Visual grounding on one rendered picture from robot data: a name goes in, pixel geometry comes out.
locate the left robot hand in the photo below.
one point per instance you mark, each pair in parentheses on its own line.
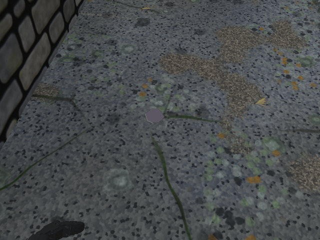
(57,230)

